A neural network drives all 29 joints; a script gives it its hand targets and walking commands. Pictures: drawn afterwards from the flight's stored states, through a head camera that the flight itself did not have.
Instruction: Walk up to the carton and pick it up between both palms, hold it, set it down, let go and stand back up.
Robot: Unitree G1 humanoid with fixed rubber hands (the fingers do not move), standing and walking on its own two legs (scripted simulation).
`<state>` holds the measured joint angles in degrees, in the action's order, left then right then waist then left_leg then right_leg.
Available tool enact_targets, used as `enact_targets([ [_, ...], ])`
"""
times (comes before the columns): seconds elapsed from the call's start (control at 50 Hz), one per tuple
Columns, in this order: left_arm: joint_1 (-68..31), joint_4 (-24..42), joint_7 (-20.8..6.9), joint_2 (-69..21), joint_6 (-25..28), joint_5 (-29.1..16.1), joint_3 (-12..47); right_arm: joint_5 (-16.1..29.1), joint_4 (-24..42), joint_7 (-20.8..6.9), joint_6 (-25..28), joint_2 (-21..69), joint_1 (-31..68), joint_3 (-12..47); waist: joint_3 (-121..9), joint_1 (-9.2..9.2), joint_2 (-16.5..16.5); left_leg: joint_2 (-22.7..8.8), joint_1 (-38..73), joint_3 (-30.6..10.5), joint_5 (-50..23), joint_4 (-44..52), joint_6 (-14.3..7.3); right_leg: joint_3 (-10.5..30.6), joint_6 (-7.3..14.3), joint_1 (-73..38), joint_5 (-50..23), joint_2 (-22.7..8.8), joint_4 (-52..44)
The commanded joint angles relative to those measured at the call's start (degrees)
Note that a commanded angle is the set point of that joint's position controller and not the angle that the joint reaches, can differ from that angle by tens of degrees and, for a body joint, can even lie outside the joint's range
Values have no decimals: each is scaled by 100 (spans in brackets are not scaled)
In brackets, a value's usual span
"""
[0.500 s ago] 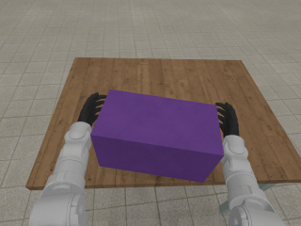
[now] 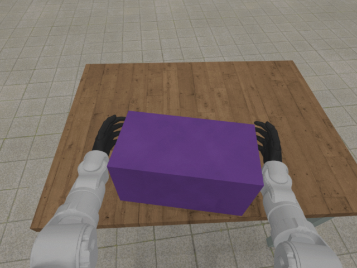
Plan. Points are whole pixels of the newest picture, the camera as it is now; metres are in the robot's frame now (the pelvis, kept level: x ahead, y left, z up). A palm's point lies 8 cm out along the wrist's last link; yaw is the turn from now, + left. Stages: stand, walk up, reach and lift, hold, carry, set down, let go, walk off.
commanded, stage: set down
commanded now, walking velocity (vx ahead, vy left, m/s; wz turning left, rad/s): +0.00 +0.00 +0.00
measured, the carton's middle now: (185, 163) +0.36 +0.01 +0.00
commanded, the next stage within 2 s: none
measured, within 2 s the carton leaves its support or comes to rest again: rests again in 0.36 s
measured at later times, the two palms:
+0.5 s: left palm (102, 155) +0.36 +0.22 +0.02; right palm (268, 161) +0.37 -0.18 +0.02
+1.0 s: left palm (102, 157) +0.36 +0.22 +0.01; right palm (268, 164) +0.36 -0.18 +0.02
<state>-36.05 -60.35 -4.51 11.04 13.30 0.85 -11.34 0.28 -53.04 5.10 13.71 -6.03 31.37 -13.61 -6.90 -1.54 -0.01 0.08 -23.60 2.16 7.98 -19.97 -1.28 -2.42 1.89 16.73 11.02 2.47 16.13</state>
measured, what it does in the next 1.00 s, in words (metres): stands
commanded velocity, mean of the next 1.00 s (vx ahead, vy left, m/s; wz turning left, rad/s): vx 0.00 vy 0.00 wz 0.00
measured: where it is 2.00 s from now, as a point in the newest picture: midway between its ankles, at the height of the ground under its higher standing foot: outside the picture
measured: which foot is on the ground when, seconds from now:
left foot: down 0.00-1.00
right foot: down 0.00-1.00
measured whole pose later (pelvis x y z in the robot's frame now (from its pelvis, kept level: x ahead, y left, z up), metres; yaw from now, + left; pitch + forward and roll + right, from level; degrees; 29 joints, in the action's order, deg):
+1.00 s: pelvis -0.02 +0.01 -0.01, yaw +0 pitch +16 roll -1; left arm -41.3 -74.8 -3.3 11.5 28.7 0.8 -12.8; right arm -6.3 -61.4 0.7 23.9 -5.6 36.4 -22.6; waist -8.0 -1.2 0.5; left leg 0.2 -32.9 2.4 7.6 -24.6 -2.2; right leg -2.6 1.5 27.0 11.9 2.0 23.0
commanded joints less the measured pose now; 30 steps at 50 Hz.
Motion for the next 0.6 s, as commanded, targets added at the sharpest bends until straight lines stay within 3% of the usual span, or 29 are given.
enact_targets([
  [0.0,-3790,1502,-410,-3403,690,11,1776,-242,1145,-904,493,3488,3404,2435,-3735,15,214,-218,2482,-138,-3572,-554,425,35,-340,-695,-3359,-184,341],
  [0.02,-3753,1414,-395,-3440,760,0,1806,-237,1186,-910,555,3478,3432,2502,-3838,-12,322,-215,2458,-161,-3683,-612,444,55,-313,-651,-3358,-164,320],
  [0.1,-3773,1355,-369,-3440,977,-50,1880,-200,1145,-928,602,3519,3375,2627,-3810,-22,257,-231,2388,-191,-3753,-658,456,69,-310,-572,-3325,-177,337],
  [0.24,-3724,964,-475,-3346,1151,-77,1785,-226,908,-899,627,3505,3270,2617,-3636,53,60,-156,1928,-183,-3199,-577,343,158,-373,-695,-3314,-227,435],
  [0.32,-3918,937,-462,-3401,1340,-121,1810,-302,985,-950,715,3539,3397,2592,-3823,27,123,-185,1918,-205,-3218,-597,349,141,-368,-585,-3275,-222,479],
  [0.44,-3931,517,-517,-3295,1440,-15,1595,-439,709,-965,717,3587,3367,2370,-3535,22,-39,-166,1556,-137,-2567,-503,255,200,-399,-570,-2694,-276,458],
  [0.58,-4000,266,-489,-3151,1564,152,1387,-702,230,-1081,810,3491,3283,1836,-3321,42,215,-219,1584,-89,-2185,-465,271,133,-269,-242,-2000,-320,419],
])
